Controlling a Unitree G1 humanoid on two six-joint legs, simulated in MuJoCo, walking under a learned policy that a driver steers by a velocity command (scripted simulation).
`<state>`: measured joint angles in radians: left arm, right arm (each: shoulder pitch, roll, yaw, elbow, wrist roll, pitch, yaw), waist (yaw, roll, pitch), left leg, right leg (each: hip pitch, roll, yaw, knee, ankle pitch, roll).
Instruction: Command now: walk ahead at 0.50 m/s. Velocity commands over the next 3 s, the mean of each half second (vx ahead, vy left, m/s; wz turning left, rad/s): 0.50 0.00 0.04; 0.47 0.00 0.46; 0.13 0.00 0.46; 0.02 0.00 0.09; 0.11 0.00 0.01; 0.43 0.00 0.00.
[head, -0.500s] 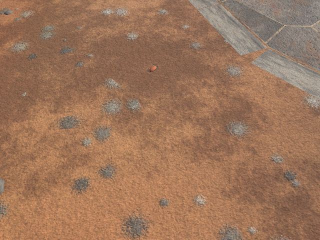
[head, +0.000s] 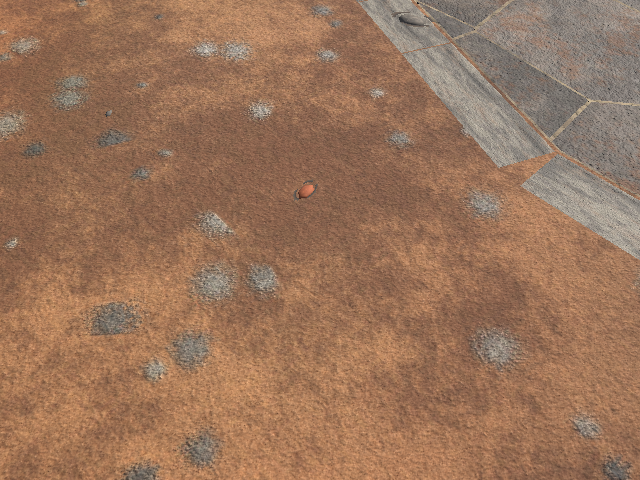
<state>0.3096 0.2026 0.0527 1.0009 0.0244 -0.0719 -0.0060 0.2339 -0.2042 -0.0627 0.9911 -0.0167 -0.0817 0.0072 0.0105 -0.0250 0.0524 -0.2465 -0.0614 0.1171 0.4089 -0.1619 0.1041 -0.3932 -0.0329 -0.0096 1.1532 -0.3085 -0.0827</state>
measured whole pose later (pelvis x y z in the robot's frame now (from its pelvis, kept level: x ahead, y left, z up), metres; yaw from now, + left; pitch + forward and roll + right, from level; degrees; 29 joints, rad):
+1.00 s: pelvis +0.52 +0.01 -0.02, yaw +18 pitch +0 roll +0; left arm 0.41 0.19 0.05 1.01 0.01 -0.06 0.03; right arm 0.05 -0.20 -0.06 0.85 -0.05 -0.04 0.03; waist 0.02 0.00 0.07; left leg -0.44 -0.05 0.14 0.59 -0.13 0.17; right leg -0.04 -0.09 -0.29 0.80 -0.46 0.01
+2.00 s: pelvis +0.67 +0.00 +0.01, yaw +32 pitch -2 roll +1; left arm 0.21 0.24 0.00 0.92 0.01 0.00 0.02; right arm 0.23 -0.25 -0.01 1.03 -0.01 0.01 -0.03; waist 0.00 0.00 0.04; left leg -0.10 -0.05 -0.10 0.34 -0.21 0.01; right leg -0.14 0.03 -0.01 0.37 -0.21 -0.04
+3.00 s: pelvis +0.89 +0.14 -0.02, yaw +32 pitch +0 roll +0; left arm 0.04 0.23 0.03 0.87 0.03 -0.07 -0.01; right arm 0.45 -0.19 -0.01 1.12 -0.01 -0.08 -0.01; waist -0.04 0.01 0.07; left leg -0.04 -0.03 -0.02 0.86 -0.48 0.07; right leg -0.45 0.03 -0.12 0.60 -0.15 -0.11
